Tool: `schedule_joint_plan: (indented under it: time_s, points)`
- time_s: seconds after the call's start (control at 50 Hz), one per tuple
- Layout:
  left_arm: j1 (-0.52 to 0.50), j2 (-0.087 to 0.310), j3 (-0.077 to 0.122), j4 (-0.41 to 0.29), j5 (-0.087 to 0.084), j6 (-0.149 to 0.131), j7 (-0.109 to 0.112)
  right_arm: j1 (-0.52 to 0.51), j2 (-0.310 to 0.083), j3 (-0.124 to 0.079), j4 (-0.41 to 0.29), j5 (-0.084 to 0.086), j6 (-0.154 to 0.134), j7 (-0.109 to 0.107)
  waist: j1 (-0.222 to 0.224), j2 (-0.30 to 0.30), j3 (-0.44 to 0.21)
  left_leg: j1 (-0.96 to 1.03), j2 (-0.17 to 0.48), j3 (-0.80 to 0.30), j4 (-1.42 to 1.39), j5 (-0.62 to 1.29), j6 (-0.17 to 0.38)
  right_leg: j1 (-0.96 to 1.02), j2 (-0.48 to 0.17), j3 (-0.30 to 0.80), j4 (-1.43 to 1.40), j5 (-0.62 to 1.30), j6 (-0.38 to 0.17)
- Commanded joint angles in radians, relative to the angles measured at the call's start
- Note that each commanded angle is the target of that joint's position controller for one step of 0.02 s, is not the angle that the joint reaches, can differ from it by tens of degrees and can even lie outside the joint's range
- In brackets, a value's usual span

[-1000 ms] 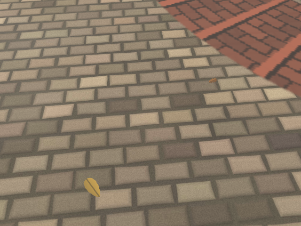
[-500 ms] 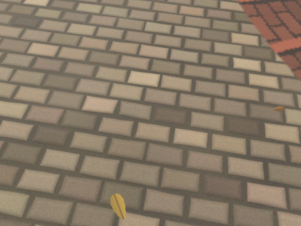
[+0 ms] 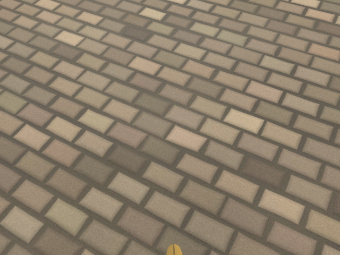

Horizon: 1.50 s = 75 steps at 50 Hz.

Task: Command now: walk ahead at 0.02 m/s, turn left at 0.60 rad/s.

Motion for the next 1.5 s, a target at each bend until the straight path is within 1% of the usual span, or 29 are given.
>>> schedule_joint_plan:
  time_s: [0.02,0.16,0.18,0.2,0.22,0.26,0.36,0.42,0.48,0.58,0.6,0.62,0.64,0.66,0.74,0.86,0.96,1.0,1.04,1.06,1.08,1.1,1.12,1.14,1.2,1.28,1.36,1.44,1.5]
  points:
    - [-0.013,0.192,0.054,-0.055,-0.003,0.002,0.006,-0.042,-0.039,-0.003,-0.104,-0.003,-0.014,0.010,0.024,-0.225,-0.155,-0.005,0.042,0.040,-0.132,0.026,-0.003,0.201,-0.241,0.132,-0.105,0.419,-0.222]
    - [-0.008,0.193,0.047,-0.015,-0.049,0.000,-0.020,0.052,-0.047,-0.010,-0.061,-0.015,-0.014,0.026,-0.026,-0.189,-0.150,0.355,-0.006,0.098,-0.670,0.283,0.106,0.084,-0.219,0.080,0.010,0.265,-0.138]
    - [0.045,0.141,0.030,0.003,-0.028,-0.006,-0.026,0.064,-0.086,-0.017,-0.064,-0.018,-0.015,0.018,-0.013,-0.067,-0.178,0.500,0.089,-0.032,-0.710,0.471,0.141,-0.023,-0.162,0.017,0.118,0.096,-0.052]
    - [0.067,0.069,0.001,-0.021,0.032,-0.014,-0.040,0.046,-0.170,-0.026,-0.096,-0.029,-0.013,0.001,0.027,0.240,-0.200,0.609,0.348,-0.316,-0.674,0.851,0.255,-0.233,-0.046,-0.074,0.363,-0.385,0.055]
    - [-0.021,0.132,0.024,-0.040,0.006,-0.011,-0.024,0.062,-0.131,-0.013,-0.090,-0.062,-0.033,0.011,-0.054,0.199,-0.210,0.450,0.412,-0.360,-0.709,0.752,0.402,-0.250,-0.026,0.031,0.503,-0.473,0.074]
    - [-0.017,0.169,0.043,-0.016,-0.023,0.005,-0.011,-0.016,-0.090,-0.001,-0.063,-0.052,-0.064,0.019,-0.020,0.122,-0.127,0.383,0.290,-0.232,-0.734,0.577,0.338,-0.255,-0.041,0.066,0.591,-0.367,0.072]
    - [0.054,0.114,0.032,0.033,-0.017,0.015,-0.006,-0.062,-0.017,0.027,-0.025,-0.037,-0.079,0.007,0.008,0.103,-0.148,0.371,0.204,-0.122,-0.742,0.522,0.295,-0.147,-0.037,0.059,0.477,-0.183,0.096]
    - [-0.029,0.121,0.023,0.007,-0.026,0.000,-0.018,0.010,-0.087,0.004,0.017,-0.024,-0.070,0.004,-0.061,0.137,-0.082,0.390,0.226,-0.235,-0.842,0.020,0.315,-0.172,-0.011,0.017,0.339,-0.206,0.070]
    - [-0.036,0.138,0.024,0.003,-0.036,-0.029,-0.029,0.031,-0.100,-0.001,0.038,-0.014,-0.078,0.004,-0.067,0.112,-0.032,0.403,0.271,-0.319,-0.876,-0.099,0.328,-0.190,-0.016,0.022,0.245,-0.249,0.019]
    - [0.128,0.106,0.021,0.089,-0.031,-0.073,-0.049,-0.025,-0.077,0.005,0.051,0.003,-0.086,0.013,0.036,0.047,-0.053,0.218,0.194,-0.227,-0.802,-0.061,0.280,0.159,0.029,-0.028,-0.030,-0.042,-0.062]
    - [0.211,0.120,0.025,0.116,-0.032,-0.076,-0.045,-0.049,-0.030,0.020,0.044,-0.006,-0.091,0.016,0.070,0.019,-0.080,0.120,0.151,-0.180,-0.707,-0.046,0.240,0.295,-0.019,0.037,-0.045,-0.059,-0.081]
    - [0.302,0.184,0.036,0.132,-0.030,-0.079,-0.037,-0.098,0.048,0.041,0.014,-0.020,-0.102,0.023,0.100,-0.142,-0.096,-0.048,0.041,-0.037,-0.443,-0.036,0.165,0.410,-0.186,0.274,-0.137,-0.206,-0.142]
    - [0.320,0.277,0.062,0.134,-0.022,-0.084,-0.043,-0.124,0.014,0.031,-0.031,-0.006,-0.119,0.020,0.100,-0.312,-0.037,-0.240,-0.028,0.062,-0.235,-0.137,0.127,0.403,-0.359,0.585,-0.262,-0.374,-0.271]
    - [0.278,0.215,0.045,0.113,-0.017,-0.094,-0.040,-0.115,-0.057,0.010,-0.020,0.007,-0.132,0.019,0.091,-0.205,0.021,-0.318,0.036,-0.012,-0.082,-0.131,0.123,0.375,-0.376,0.624,-0.288,-0.455,-0.301]
    - [0.204,0.147,0.018,0.084,-0.020,-0.100,-0.037,-0.085,-0.044,0.003,0.013,-0.009,-0.149,0.039,0.046,-0.138,0.042,-0.362,0.115,-0.003,-0.054,0.157,0.116,0.368,-0.251,0.362,-0.313,-0.182,-0.205]
    - [0.250,0.170,0.018,0.093,-0.021,-0.084,-0.026,-0.203,0.043,0.037,-0.021,-0.006,-0.155,0.058,0.082,-0.136,0.039,-0.143,0.079,0.091,-0.374,0.424,0.064,0.219,-0.150,0.111,-0.335,0.158,-0.178]
    - [0.302,0.194,0.029,0.120,-0.042,-0.074,-0.025,-0.260,0.007,0.030,-0.054,0.002,-0.164,0.075,0.064,-0.140,0.073,-0.067,0.059,0.058,-0.524,0.429,0.102,0.270,-0.221,0.147,-0.300,0.219,-0.170]
    - [0.285,0.219,0.040,0.118,-0.043,-0.067,-0.022,-0.191,-0.035,0.014,-0.040,0.000,-0.169,0.071,0.008,-0.155,0.024,0.042,0.033,0.062,-0.545,0.371,0.129,0.308,-0.234,0.156,-0.208,0.430,-0.151]
    - [0.267,0.200,0.032,0.108,-0.030,-0.060,-0.020,0.083,-0.108,-0.027,0.034,-0.001,-0.164,0.050,-0.140,-0.142,-0.167,0.454,0.022,0.078,-0.547,0.368,0.178,0.191,-0.152,0.097,0.123,0.598,-0.099]
    - [0.286,0.113,0.003,0.076,0.004,-0.061,-0.020,0.262,-0.187,-0.046,0.061,-0.018,-0.154,0.032,-0.187,0.011,-0.352,0.775,0.250,-0.163,-0.503,0.316,0.233,-0.032,-0.077,0.065,0.463,0.240,-0.060]
    - [0.435,0.000,-0.025,0.067,-0.034,-0.077,-0.025,0.260,-0.221,-0.042,0.073,-0.036,-0.153,0.045,-0.088,0.315,-0.513,0.959,0.445,-0.637,-0.700,-0.012,0.362,-0.302,0.073,0.128,0.757,-0.387,-0.023]
    - [0.343,0.136,0.008,0.075,-0.066,-0.086,-0.026,0.206,-0.106,-0.015,0.062,-0.031,-0.157,0.046,-0.121,0.196,-0.373,0.834,0.411,-0.631,-0.797,-0.137,0.318,-0.393,0.022,0.193,0.858,-0.356,-0.027]
    - [0.245,0.176,0.025,0.044,-0.077,-0.087,-0.026,0.138,-0.065,-0.001,0.066,-0.020,-0.161,0.043,-0.108,0.139,-0.216,0.700,0.387,-0.464,-0.806,-0.084,0.282,-0.444,-0.020,0.158,0.865,-0.264,-0.036]
    - [0.211,0.158,0.023,0.041,-0.064,-0.087,-0.020,0.081,-0.046,0.005,0.072,-0.021,-0.165,0.043,-0.076,0.054,-0.150,0.575,0.352,-0.349,-0.821,0.066,0.268,-0.408,-0.064,0.144,0.835,-0.180,-0.035]
    - [0.246,0.101,0.027,0.053,-0.053,-0.056,-0.023,0.000,0.000,0.008,0.097,-0.038,-0.188,0.043,-0.005,0.075,-0.088,0.390,0.284,-0.131,-0.903,0.258,0.266,-0.287,-0.120,0.151,0.760,-0.074,-0.023]
    - [0.171,0.077,0.027,0.009,-0.042,-0.025,-0.021,-0.005,-0.024,-0.003,0.138,-0.035,-0.205,0.035,0.007,0.022,-0.008,0.350,0.290,0.012,-0.962,0.364,0.283,-0.382,-0.130,0.158,0.665,0.015,-0.002]
    - [0.065,0.059,0.016,-0.038,-0.028,-0.040,-0.048,-0.023,-0.061,-0.010,0.148,-0.038,-0.186,0.016,-0.010,-0.005,0.030,0.348,0.243,0.190,-0.934,0.617,0.263,-0.343,-0.099,0.084,0.386,0.212,0.010]
    - [-0.030,0.059,0.015,-0.104,-0.024,-0.039,-0.082,0.029,-0.106,-0.022,0.169,-0.014,-0.152,-0.001,-0.048,0.003,0.000,0.461,0.272,0.245,-0.835,0.801,0.244,-0.303,-0.059,0.004,0.228,0.239,-0.009]
    - [0.027,0.116,0.042,-0.126,-0.017,-0.025,-0.093,0.007,-0.138,-0.035,0.160,0.017,-0.125,-0.009,0.003,0.041,-0.063,0.542,0.290,0.253,-0.658,0.999,0.209,-0.217,0.006,-0.039,0.185,0.102,-0.059]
